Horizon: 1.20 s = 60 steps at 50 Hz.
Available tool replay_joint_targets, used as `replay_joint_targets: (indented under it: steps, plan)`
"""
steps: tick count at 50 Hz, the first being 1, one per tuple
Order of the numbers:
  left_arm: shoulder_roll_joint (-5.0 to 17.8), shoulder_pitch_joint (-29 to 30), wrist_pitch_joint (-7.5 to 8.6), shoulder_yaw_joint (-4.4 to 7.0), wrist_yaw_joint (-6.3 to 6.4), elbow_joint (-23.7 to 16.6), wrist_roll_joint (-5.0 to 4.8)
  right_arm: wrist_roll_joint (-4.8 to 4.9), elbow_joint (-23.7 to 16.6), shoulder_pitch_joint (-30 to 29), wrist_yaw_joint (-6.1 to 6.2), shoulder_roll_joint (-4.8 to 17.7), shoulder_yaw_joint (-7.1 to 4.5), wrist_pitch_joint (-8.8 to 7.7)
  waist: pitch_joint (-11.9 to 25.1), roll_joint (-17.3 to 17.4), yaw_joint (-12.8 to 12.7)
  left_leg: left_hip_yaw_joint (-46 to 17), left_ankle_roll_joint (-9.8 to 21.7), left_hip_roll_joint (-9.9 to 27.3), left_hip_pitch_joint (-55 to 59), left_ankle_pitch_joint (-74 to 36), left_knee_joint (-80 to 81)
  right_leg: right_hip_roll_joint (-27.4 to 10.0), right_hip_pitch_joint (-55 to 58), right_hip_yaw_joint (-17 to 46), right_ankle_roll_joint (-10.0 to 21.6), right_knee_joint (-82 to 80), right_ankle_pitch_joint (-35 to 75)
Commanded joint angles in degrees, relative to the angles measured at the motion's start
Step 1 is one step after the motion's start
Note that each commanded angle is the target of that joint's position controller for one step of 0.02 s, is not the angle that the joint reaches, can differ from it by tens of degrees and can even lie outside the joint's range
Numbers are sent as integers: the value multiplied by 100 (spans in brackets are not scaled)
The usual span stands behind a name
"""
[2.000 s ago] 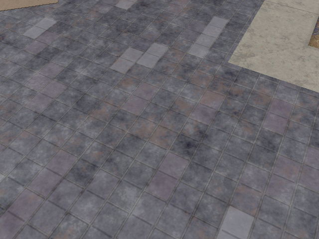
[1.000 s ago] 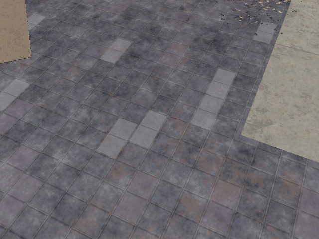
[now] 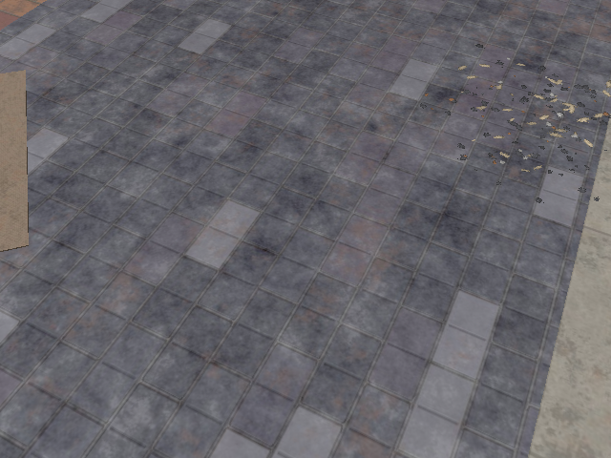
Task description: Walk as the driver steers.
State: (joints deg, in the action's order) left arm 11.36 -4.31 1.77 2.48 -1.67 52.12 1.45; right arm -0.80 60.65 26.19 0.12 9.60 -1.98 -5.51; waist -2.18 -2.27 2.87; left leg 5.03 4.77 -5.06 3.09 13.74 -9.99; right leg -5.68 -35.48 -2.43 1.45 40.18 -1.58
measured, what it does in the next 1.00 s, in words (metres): walks ahead, turning left: right foot, then left foot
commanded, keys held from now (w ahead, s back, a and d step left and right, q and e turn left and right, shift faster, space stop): w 0.08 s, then w+q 0.76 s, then w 0.16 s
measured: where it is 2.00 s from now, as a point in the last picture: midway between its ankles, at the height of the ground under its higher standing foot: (188, 259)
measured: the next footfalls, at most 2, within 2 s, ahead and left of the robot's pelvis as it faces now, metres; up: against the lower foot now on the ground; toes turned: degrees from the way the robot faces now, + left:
right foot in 0.14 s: +0.25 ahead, -0.11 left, +0.00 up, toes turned -4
left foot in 0.70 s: +0.50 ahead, +0.10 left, +0.00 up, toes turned +23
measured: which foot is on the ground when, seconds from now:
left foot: down 0.00-0.16, up 0.18-0.68, down 0.70-1.00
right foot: up 0.00-0.12, down 0.14-0.70, up 0.72-1.00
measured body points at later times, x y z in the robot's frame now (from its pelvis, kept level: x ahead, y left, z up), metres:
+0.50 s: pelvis +0.27 -0.04 +0.00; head +0.29 -0.04 +0.45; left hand +0.20 +0.20 -0.14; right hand +0.42 -0.26 -0.14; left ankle +0.38 +0.12 -0.68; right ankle +0.21 -0.11 -0.74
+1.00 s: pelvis +0.52 +0.07 +0.00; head +0.54 +0.09 +0.45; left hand +0.55 +0.35 -0.12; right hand +0.64 -0.18 -0.13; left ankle +0.46 +0.08 -0.74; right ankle +0.70 -0.06 -0.67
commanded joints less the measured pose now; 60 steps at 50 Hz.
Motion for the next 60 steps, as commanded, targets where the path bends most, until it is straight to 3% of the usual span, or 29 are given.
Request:
replay_joint_targets:
  steps: [1, 4, 5, 6, 7, 8, 9, 10, 11, 12, 13, 15, 19, 24, 28, 31, 33, 34, 35, 36, 37, 38, 40, 42, 46, 51, 56, 58, 60]
  plan:
    - [268, 716, 102, 9, 10, -518, -15, -36, -72, 423, 60, 787, -131, -33, -419, 621, 39, -715, 654, 1683, 92, -2758, 123, 194, -155, -196, 118, -454, -5]
    - [372, 540, 175, 53, 37, -546, -18, -76, -45, 274, 112, 889, -164, -9, -337, 656, -169, -616, 563, 1824, 413, -3936, -407, 397, 353, -256, 379, -823, -584]
    - [447, 177, 211, 99, 73, -447, -12, -79, -45, 212, 118, 922, -174, 0, -153, 680, -330, -623, 495, 1796, 354, -4703, -890, 572, 944, -298, 472, -937, -794]
    - [542, -611, 263, 166, 119, -198, 3, -66, -53, 104, 105, 958, -178, 22, 229, 589, -683, -557, 414, 1647, 208, -5032, -1775, 747, 1863, -357, 583, -1277, -714]
    - [792, -1647, 337, 268, 181, 109, 102, -14, -135, 11, 82, 889, -148, 24, 826, 380, -1072, -434, 314, 1391, -635, -4128, -3014, 385, 3373, 18, 761, -1419, -542]
    - [1415, -2421, 372, 419, 242, 173, 261, 195, -377, 299, 22, 419, -28, 21, 1702, -580, -1090, -95, 74, 727, -2403, -1456, -5038, -1319, 5106, 2178, 1196, -1675, -1279]
    - [1502, -2226, 273, 456, 171, 148, 115, 204, -302, 616, 40, 561, -116, 52, 2073, -1002, -879, -491, 75, 93, -3391, 1585, -6303, -2056, 5304, 3962, 1567, -2421, -1381]
    - [1147, -1551, 228, 368, 148, 28, -7, 86, -336, 176, 58, 843, -206, 110, 1198, -253, -634, -849, 133, 545, -3691, 1126, -6531, -1798, 4460, 3182, 1369, -2520, -1829]
    - [719, -1068, 261, 250, 131, -55, -34, 50, -420, -203, 23, 710, -185, 101, 478, 35, -535, -840, 123, 765, -3693, 670, -6287, -1555, 3565, 2403, 1193, -2801, -1783]
    - [498, -867, 301, 185, 135, -43, -17, 34, -424, -302, 2, 556, -179, 131, 110, 59, -380, -818, 118, 937, -3521, 407, -5959, -1282, 3007, 1796, 926, -3027, -1520]
    - [370, -884, 345, 141, 174, 36, -34, -59, -441, -307, -33, 523, -196, 205, -40, -101, -256, -816, 75, 1040, -3338, 280, -5742, -1076, 2665, 1328, 757, -3130, -1137]
    - [349, -1116, 443, 126, 215, 141, -44, -105, -443, -241, -111, 398, -204, 349, -22, -146, -145, -740, 7, 1053, -3210, 88, -5691, -943, 2515, 785, 664, -3201, -523]
    - [517, -1503, 537, 162, 237, 250, -58, -87, -742, -941, -188, 376, -217, 474, -163, -108, -150, -613, -97, 1162, -3994, -630, -5349, -851, 2785, 37, 602, -3306, 174]
    - [508, -1827, 532, 123, 280, 344, -55, -69, -1149, -1973, -277, 314, -138, 451, -368, -119, -323, -223, -161, 1045, -4118, -1429, -3813, -693, 3084, -672, 500, -3247, 1024]
    - [647, -2230, 469, 146, 353, 483, -40, -102, -1451, -2600, -321, 323, -84, 438, -440, -130, -500, 215, 34, 880, -3989, -1284, -2922, -898, 3791, -1000, 495, -3029, 1839]
    - [816, -2188, 376, 186, 408, 490, -13, -121, -1487, -2442, -310, 456, -139, 443, -230, -299, -316, 477, 346, 507, -3457, -575, -2677, -1006, 4251, -1273, 461, -2266, 3833]
    - [1002, -2067, 279, 244, 421, 436, 9, -130, -1326, -1771, -264, 628, -234, 439, 177, -421, -9, 591, 619, 130, -2705, 48, -2570, -1051, 4366, -1357, 489, -1070, 4887]
    - [1080, -2023, 225, 267, 392, 383, 1, -145, -1166, -1198, -230, 775, -316, 399, 517, -372, 218, 518, 770, -31, -1974, 138, -2266, -1053, 4135, -1357, 467, -64, 4568]
    - [1090, -1858, 208, 270, 346, 253, -30, -216, -936, -376, -163, 1084, -456, 352, 936, 6, 662, -77, 1022, 218, -683, 83, -1702, -917, 3206, -1412, 285, 1473, 3288]
    - [442, -2022, 236, 148, 244, -133, -116, -253, -976, -275, -91, 1769, -632, 357, 1413, 1277, 350, -2786, 1809, 1990, 1138, 96, -1556, -7, 724, -1318, -43, 3638, -1537]
    - [790, -1374, 316, 218, 189, -459, -91, -67, -1066, -260, -94, 1924, -656, 445, 1654, 913, 422, -4808, 2179, 2484, 1374, 97, -639, 723, -417, -3, -152, 4573, -2844]
    - [761, -891, 396, 191, 153, -626, -94, -23, -1041, -533, -41, 1780, -607, 477, 816, 471, 324, -3814, 1963, 2389, 853, -174, -505, 276, -973, 375, -84, 4357, -2266]
    - [738, -1079, 436, 180, 171, -516, -77, 22, -1076, -1052, 1, 1233, -461, 408, 120, -60, -188, -2726, 1437, 1868, -442, -1344, -361, -80, -381, 386, -90, 3293, -1692]
    - [676, -1296, 207, 172, 153, -493, 117, 85, -1130, -1219, 27, 1046, -369, 287, 189, 82, -452, -2143, 1266, 1455, -995, -2072, -300, -172, 245, 412, -252, 2788, -1635]
    - [560, -908, 1, 127, 63, -658, 124, 89, -1005, -727, -8, 1205, -365, 122, 111, 305, -386, -1678, 1076, 1196, -1111, -2718, -106, -189, 69, 163, -406, 1948, -1034]
    - [610, 75, -13, 90, 17, -974, 65, 79, -864, -103, -13, 1158, -299, 113, -18, 533, 16, -1563, 642, 1152, -392, -3029, -62, -107, -439, 67, -322, 743, -46]
    - [593, 869, 54, 11, -23, -1276, 20, -1, -745, 245, 54, 1164, -236, 109, -218, 592, 264, -1558, 645, 1333, 292, -3299, -161, 161, -510, -98, -106, -225, 110]
    - [639, 907, 100, 6, -29, -1355, 5, -37, -704, 235, 90, 1232, -230, 103, -276, 642, 190, -1570, 644, 1481, 469, -3683, -279, 283, -272, -108, 67, -560, -105]
    - [752, 330, 142, 51, 18, -1218, -13, -56, -720, -33, 119, 1341, -235, 76, -112, 711, -166, -1422, 495, 1507, 386, -4952, -741, 551, 657, -168, 294, -859, -534]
